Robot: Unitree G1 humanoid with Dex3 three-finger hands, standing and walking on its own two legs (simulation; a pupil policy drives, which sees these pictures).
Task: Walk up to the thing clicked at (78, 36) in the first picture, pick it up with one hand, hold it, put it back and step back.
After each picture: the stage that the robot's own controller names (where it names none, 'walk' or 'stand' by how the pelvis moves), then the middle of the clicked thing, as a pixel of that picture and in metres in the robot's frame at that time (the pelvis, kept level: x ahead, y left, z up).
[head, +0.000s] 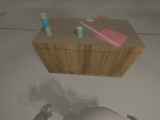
stand; (79, 32) +0.91 +0.15 -0.02
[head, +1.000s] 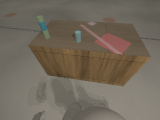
walk; (78, 36) +0.82 +0.19 -0.01
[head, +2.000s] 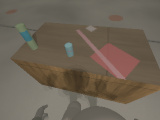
stand; (69, 50) +0.55 +0.22 -0.01
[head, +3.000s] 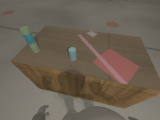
stand; (72, 54) +0.54 +0.17 -0.02
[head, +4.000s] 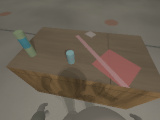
stand; (70, 57) +0.50 +0.18 -0.02
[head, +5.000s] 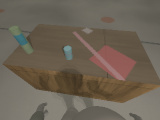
stand; (68, 53) +0.52 +0.20 -0.02
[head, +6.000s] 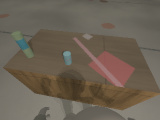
stand; (67, 58) +0.50 +0.21 -0.03
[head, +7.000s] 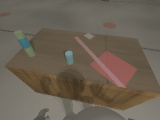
stand; (69, 57) +0.50 +0.19 -0.03
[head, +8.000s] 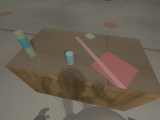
rise first; (69, 58) +0.50 +0.19 -0.03
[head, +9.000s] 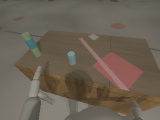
rise first; (71, 58) +0.50 +0.21 -0.02
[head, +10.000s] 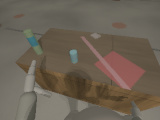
go down; (73, 56) +0.51 +0.19 -0.02
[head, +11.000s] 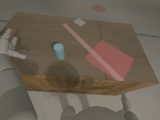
go down; (59, 52) +0.48 +0.19 +0.01
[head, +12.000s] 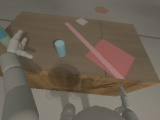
close in; (60, 48) +0.51 +0.19 +0.02
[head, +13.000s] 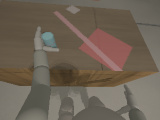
close; (50, 42) +0.51 +0.21 +0.05
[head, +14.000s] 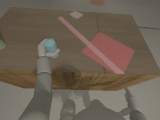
lift; (52, 49) +0.47 +0.22 +0.05
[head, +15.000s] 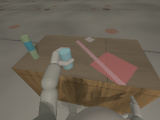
lift; (66, 58) +0.33 +0.16 +0.19
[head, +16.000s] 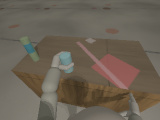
hold; (66, 62) +0.33 +0.16 +0.16
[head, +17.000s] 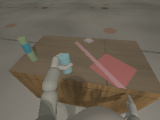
hold; (65, 63) +0.34 +0.17 +0.14
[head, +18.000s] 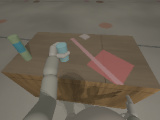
crouch; (63, 52) +0.42 +0.18 +0.15
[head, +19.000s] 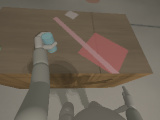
lower; (49, 43) +0.51 +0.21 +0.05
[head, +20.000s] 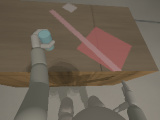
lower; (47, 41) +0.52 +0.22 +0.06
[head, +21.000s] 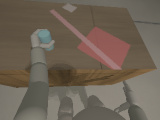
lower; (46, 40) +0.52 +0.22 +0.06
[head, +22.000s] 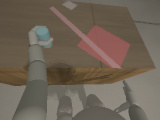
lower; (45, 38) +0.53 +0.22 +0.06
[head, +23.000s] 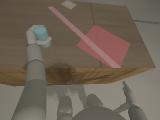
rest; (43, 37) +0.53 +0.23 +0.07
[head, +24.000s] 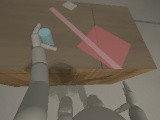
withdraw; (47, 39) +0.52 +0.21 +0.06
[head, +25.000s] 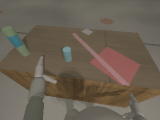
sink last; (67, 54) +0.50 +0.20 +0.02
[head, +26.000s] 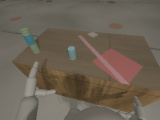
stand; (72, 53) +0.54 +0.20 +0.01
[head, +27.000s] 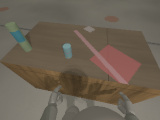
stand; (67, 51) +0.52 +0.21 +0.02
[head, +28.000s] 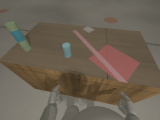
stand; (67, 50) +0.53 +0.21 +0.03
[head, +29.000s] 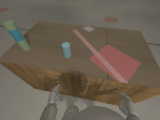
stand; (66, 50) +0.52 +0.21 +0.03
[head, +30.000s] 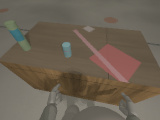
stand; (67, 50) +0.52 +0.21 +0.04
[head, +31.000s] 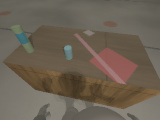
stand; (68, 52) +0.53 +0.21 +0.01
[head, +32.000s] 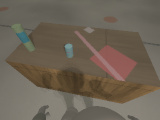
walk; (69, 51) +0.55 +0.20 -0.02
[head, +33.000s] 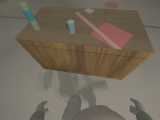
walk; (71, 27) +0.78 +0.23 +0.01
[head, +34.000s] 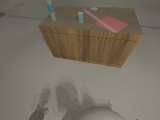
stand; (80, 17) +1.13 +0.19 -0.01
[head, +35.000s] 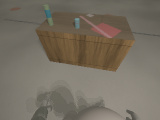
stand; (77, 23) +1.12 +0.21 -0.02
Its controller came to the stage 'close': yes
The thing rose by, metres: 0.21
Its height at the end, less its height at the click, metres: +0.00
